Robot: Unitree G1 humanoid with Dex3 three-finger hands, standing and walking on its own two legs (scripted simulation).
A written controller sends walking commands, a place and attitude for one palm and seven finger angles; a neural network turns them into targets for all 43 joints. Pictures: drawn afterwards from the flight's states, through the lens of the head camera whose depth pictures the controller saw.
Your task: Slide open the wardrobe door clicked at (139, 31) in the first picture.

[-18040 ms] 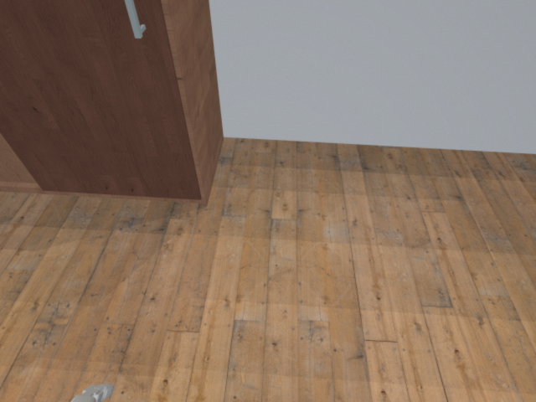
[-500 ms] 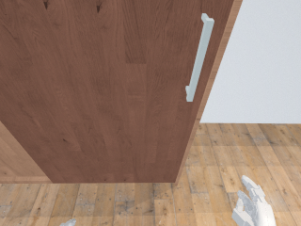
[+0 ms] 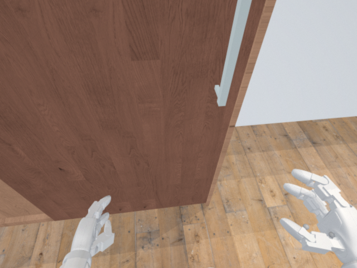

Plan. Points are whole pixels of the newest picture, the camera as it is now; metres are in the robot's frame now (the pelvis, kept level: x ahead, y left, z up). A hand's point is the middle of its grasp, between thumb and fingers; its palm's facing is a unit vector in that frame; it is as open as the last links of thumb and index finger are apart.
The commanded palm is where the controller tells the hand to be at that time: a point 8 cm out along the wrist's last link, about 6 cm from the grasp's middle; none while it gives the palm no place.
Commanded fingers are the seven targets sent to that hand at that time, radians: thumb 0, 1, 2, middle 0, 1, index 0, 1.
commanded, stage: raise the hand with hooked fingers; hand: right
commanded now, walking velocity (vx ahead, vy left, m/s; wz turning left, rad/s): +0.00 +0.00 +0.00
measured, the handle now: (228, 52) +0.50 -0.09 +0.23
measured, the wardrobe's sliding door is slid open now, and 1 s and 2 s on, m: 0.00 0.00 0.00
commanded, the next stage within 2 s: move the hooked fingers beside the handle in 1.42 s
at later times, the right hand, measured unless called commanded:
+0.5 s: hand (353, 172) +0.25 -0.27 +0.17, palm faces -0.04 +0.99 -0.11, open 13.1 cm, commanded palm +0.22 -0.32 +0.19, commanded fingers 0.00 0.50 -0.30 0.30 1.20 0.30 1.20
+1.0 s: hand out of the picture +0.30 -0.30 +0.26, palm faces -0.01 +0.99 -0.16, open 14.0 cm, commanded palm +0.26 -0.34 +0.26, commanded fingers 0.00 0.50 -0.30 0.30 1.20 0.30 1.20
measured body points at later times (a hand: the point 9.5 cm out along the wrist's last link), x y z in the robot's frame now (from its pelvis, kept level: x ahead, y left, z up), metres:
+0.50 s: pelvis +0.01 -0.02 +0.03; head +0.00 -0.02 +0.48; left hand +0.20 +0.22 -0.02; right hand +0.25 -0.33 +0.18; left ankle +0.00 +0.10 -0.70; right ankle +0.00 -0.12 -0.70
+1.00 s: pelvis +0.01 -0.02 +0.04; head +0.00 +0.00 +0.49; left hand +0.20 +0.20 -0.03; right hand +0.29 -0.35 +0.27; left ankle +0.00 +0.10 -0.70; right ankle +0.00 -0.12 -0.70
